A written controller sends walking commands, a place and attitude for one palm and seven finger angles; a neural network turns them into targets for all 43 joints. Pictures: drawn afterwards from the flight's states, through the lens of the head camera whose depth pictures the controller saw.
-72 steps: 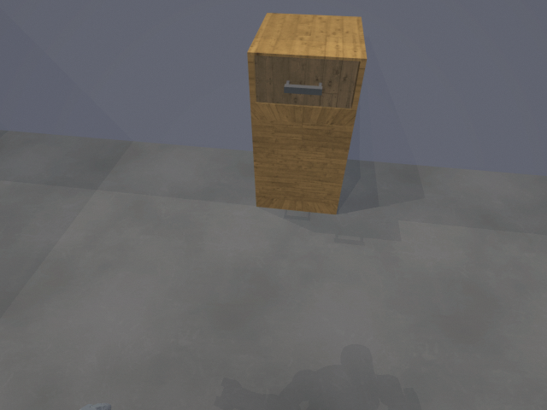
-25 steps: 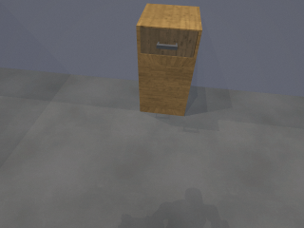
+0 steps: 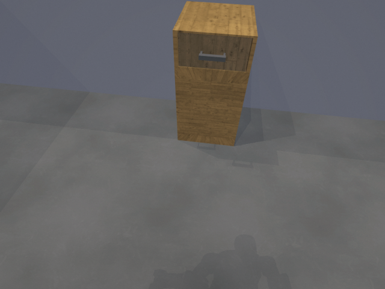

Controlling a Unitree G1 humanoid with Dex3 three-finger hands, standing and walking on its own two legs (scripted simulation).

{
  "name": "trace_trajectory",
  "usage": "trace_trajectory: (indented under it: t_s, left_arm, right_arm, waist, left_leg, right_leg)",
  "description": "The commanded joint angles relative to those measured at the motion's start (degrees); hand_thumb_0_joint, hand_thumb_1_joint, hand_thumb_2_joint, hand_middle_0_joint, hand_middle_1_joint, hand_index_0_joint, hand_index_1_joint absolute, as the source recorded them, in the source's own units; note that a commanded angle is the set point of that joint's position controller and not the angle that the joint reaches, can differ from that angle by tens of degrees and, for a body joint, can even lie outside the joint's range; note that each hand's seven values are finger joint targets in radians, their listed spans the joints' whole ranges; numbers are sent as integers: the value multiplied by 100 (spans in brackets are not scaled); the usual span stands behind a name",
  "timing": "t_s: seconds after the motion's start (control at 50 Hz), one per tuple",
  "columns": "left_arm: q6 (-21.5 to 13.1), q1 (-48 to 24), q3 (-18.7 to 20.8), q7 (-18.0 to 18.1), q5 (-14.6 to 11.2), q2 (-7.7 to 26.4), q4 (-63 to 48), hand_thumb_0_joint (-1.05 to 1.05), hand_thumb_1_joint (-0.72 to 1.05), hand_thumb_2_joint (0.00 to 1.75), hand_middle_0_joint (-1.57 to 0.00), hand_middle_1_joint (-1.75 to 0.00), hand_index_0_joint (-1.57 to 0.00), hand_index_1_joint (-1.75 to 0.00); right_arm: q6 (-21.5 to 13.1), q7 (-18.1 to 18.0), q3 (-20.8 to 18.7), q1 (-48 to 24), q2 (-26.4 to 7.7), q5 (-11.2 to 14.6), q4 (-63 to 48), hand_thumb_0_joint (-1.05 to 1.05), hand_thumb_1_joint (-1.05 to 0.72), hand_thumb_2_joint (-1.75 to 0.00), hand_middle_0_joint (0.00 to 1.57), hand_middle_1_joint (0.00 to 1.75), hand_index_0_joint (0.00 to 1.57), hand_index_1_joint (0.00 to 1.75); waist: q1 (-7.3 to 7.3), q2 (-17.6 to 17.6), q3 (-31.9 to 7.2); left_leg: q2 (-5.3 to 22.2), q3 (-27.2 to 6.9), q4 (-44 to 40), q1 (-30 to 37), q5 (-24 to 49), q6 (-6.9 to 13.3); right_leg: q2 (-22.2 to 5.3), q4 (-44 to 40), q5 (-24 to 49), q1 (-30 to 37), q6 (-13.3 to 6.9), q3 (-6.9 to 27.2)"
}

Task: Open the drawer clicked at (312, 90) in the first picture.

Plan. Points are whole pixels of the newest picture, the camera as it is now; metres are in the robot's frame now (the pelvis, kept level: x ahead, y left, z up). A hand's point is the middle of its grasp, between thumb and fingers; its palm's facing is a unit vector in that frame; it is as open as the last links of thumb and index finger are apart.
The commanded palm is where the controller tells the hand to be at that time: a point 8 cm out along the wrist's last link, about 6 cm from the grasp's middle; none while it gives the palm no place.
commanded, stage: walk to a spot facing it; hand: left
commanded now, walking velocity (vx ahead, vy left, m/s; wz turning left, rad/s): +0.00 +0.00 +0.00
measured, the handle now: (212, 55) +1.18 -0.03 -0.09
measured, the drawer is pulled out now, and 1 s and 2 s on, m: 0.00 0.00 0.00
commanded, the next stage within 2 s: none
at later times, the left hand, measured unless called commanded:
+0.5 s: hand out of the picture +0.09 +0.16 -0.19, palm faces -0.11 -0.97 -0.22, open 7.4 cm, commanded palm none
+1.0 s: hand (140, 230) +0.31 +0.18 -0.20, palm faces -0.32 -0.93 -0.19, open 7.4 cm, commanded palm none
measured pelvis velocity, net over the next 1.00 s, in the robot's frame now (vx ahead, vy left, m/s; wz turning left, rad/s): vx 0.26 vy -0.02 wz -0.46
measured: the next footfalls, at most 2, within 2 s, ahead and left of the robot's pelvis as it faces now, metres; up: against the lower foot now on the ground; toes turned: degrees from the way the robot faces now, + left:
left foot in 0.90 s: +0.41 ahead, +0.04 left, +0.00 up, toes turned -15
right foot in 1.38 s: +0.35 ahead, -0.20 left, +0.00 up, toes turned -47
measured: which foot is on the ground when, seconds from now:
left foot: down 0.00-0.46, up 0.48-0.88, down 0.90-1.00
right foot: down 0.00-0.90, up 0.92-1.00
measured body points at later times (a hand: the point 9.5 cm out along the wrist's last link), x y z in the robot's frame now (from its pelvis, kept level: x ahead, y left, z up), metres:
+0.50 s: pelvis +0.06 -0.03 -0.03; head +0.07 -0.05 +0.42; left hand +0.10 +0.21 -0.17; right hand +0.02 -0.28 -0.19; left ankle +0.01 +0.11 -0.71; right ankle +0.04 -0.11 -0.75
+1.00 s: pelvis +0.26 -0.02 -0.02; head +0.30 +0.00 +0.42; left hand +0.33 +0.23 -0.19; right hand +0.30 -0.28 -0.14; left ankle +0.37 +0.05 -0.75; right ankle +0.10 -0.08 -0.66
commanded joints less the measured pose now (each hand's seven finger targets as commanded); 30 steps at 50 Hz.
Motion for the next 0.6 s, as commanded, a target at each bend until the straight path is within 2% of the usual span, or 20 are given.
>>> trace_trajectory:
  t_s: [0.0, 0.08, 0.1, 0.14, 0.2, 0.24, 0.26, 0.28, 0.3, 0.32, 0.34, 0.38, 0.4, 0.42, 0.44, 0.46, 0.48, 0.5, 0.54, 0.58]
  left_arm:
    - [-153, -230, 227, 100, -6, 1183, -364, 0, 90, 90, -20, -30, -20, -30]
    - [-151, -215, 233, 104, -7, 1180, -360, 0, 90, 90, -20, -30, -20, -30]
    - [-106, -46, 170, 114, -19, 829, -268, 0, 90, 90, -20, -30, -20, -30]
    - [22, 262, 127, 96, 10, 521, -220, 0, 90, 90, -20, -30, -20, -30]
    - [123, 375, 246, -12, 53, 555, -440, 0, 90, 90, -20, -30, -20, -30]
    - [113, 510, 303, -64, 61, 491, -621, 0, 90, 90, -20, -30, -20, -30]
    - [84, 525, 324, -88, 64, 386, -715, 0, 90, 90, -20, -30, -20, -30]
    - [41, 523, 337, -114, 55, 237, -817, 0, 90, 90, -20, -30, -20, -30]
    - [8, 432, 355, -139, 47, 90, -914, 0, 90, 90, -20, -30, -20, -30]
    - [-24, 281, 375, -160, 53, 26, -1012, 0, 90, 90, -20, -30, -20, -30]
    - [-56, 207, 397, -179, 48, 7, -1073, 0, 90, 90, -20, -30, -20, -30]
    - [-91, 736, 427, -217, 62, -210, -916, 0, 90, 90, -20, -30, -20, -30]
    - [-111, 1391, 476, -212, 76, -195, -708, 0, 90, 90, -20, -30, -20, -30]
    - [-203, 2204, 601, -138, 118, 366, -480, 0, 90, 90, -20, -30, -20, -30]
    - [-261, 2771, 679, -15, 31, 874, -383, 0, 90, 90, -20, -30, -20, -30]
    - [-263, 2721, 640, 69, -9, 666, -390, 0, 90, 90, -20, -30, -20, -30]
    - [-262, 2363, 585, 71, 17, 492, -460, 0, 90, 90, -20, -30, -20, -30]
    - [-277, 2042, 524, 81, 37, 281, -557, 0, 90, 90, -20, -30, -20, -30]
    - [-336, 1758, 481, 84, 57, 86, -618, 0, 90, 90, -20, -30, -20, -30]
    - [-395, 1790, 485, 84, 59, -11, -574, 0, 90, 90, -20, -30, -20, -30]
  right_arm:
    - [-116, -59, -233, -254, -1154, 16, -365, 0, -90, -90, 20, 30, 20, 30]
    - [-129, -65, -223, -249, -1161, 18, -349, 0, -90, -90, 20, 30, 20, 30]
    - [-96, -62, -145, -128, -809, -5, -269, 0, -90, -90, 20, 30, 20, 30]
    - [-6, -54, -99, 217, -456, -39, -230, 0, -90, -90, 20, 30, 20, 30]
    - [38, -55, -207, 374, -575, -77, -381, 0, -90, -90, 20, 30, 20, 30]
    - [13, -63, -307, 519, -714, -71, -507, 0, -90, -90, 20, 30, 20, 30]
    - [-18, -75, -358, 685, -763, -68, -542, 0, -90, -90, 20, 30, 20, 30]
    - [-66, -94, -415, 832, -864, -57, -552, 0, -90, -90, 20, 30, 20, 30]
    - [-118, -102, -477, 889, -910, -44, -579, 0, -90, -90, 20, 30, 20, 30]
    - [-164, -104, -493, 972, -821, -52, -595, 0, -90, -90, 20, 30, 20, 30]
    - [-184, -105, -494, 998, -758, -58, -608, 0, -90, -90, 20, 30, 20, 30]
    - [-197, -113, -480, 756, -631, -87, -642, 0, -90, -90, 20, 30, 20, 30]
    - [-188, -104, -452, 609, -527, -85, -689, 0, -90, -90, 20, 30, 20, 30]
    - [-186, -52, -380, 476, -147, -10, -874, 0, -90, -90, 20, 30, 20, 30]
    - [-235, 8, -289, -27, 101, -12, -1277, 0, -90, -90, 20, 30, 20, 30]
    - [-258, -21, -346, -397, -63, -29, -1322, 0, -90, -90, 20, 30, 20, 30]
    - [-268, -11, -354, -408, 49, -28, -1296, 0, -90, -90, 20, 30, 20, 30]
    - [-251, 4, -370, -274, 73, -67, -1228, 0, -90, -90, 20, 30, 20, 30]
    - [-200, 48, -392, 115, 232, -94, -1034, 0, -90, -90, 20, 30, 20, 30]
    - [-136, 63, -418, 232, 346, -82, -1035, 0, -90, -90, 20, 30, 20, 30]
  waist:
    - [-49, -65, -378]
    - [-32, -27, -412]
    - [-30, -52, -500]
    - [-31, -108, -316]
    - [-42, -25, 376]
    - [-58, 237, 545]
    - [-130, 484, 517]
    - [-168, 844, 433]
    - [-181, 1085, 388]
    - [-238, 995, 381]
    - [-225, 772, 371]
    - [74, 679, 264]
    - [384, 383, 110]
    - [719, -1287, -83]
    - [864, -2198, -25]
    - [852, -1202, 197]
    - [624, -690, 415]
    - [422, -375, 521]
    - [133, -334, 335]
    - [50, -482, 266]
  left_leg:
    - [660, -540, -306, 132, 740, 176]
    - [674, -539, -321, 143, 853, 179]
    - [681, -434, -257, 236, 712, 123]
    - [630, -247, -54, 145, -303, 59]
    - [687, -290, -132, -376, -1931, 151]
    - [947, -545, -223, -248, -2414, 325]
    - [1214, -819, -421, -58, -2609, 481]
    - [1630, -1255, -662, 171, -2509, 718]
    - [2049, -1370, -786, 413, -2014, 963]
    - [2177, -1271, -715, 576, -1277, 1094]
    - [2235, -1043, -524, 502, -729, 1089]
    - [1903, -138, 220, -80, -78, 742]
    - [1532, 358, 1201, -788, -261, 464]
    - [833, 1068, 3210, -2257, -947, 50]
    - [293, 874, 4639, -3545, -2257, -115]
    - [541, 128, 4869, -3683, -1832, -48]
    - [692, 78, 5002, -3758, -1400, -70]
    - [810, 20, 4859, -3624, -1071, -115]
    - [795, 154, 4524, -3236, -571, -217]
    - [781, 228, 4284, -3152, -260, -295]
  right_leg:
    - [-643, -423, 703, -9, -195, 598]
    - [-649, -405, 808, 79, -188, 565]
    - [-633, -393, 676, 65, -155, 585]
    - [-527, -347, -388, -259, -167, 744]
    - [-298, -213, -1833, -982, -291, 983]
    - [-84, 280, -1989, -1518, -320, 874]
    - [96, 790, -1874, -1799, -289, 663]
    - [279, 1510, -1473, -2015, -228, 295]
    - [164, 2098, -1394, -2269, -142, -73]
    - [-37, 2299, -1624, -2449, -103, -91]
    - [-189, 2233, -1744, -2327, -98, -104]
    - [-150, 1541, -1246, -1223, -120, -462]
    - [36, 902, -663, -100, -192, -584]
    - [-960, -199, -1145, 1111, -616, 1297]
    - [-2202, -1092, -480, 1322, -1193, 3634]
    - [-2086, -1107, -393, 988, -1359, 3630]
    - [-1996, -1062, -628, 720, -1479, 3333]
    - [-1860, -1045, -696, 384, -1446, 2942]
    - [-1471, -992, 1, 217, -1232, 2093]
    - [-1279, -989, 533, 113, -1152, 1641]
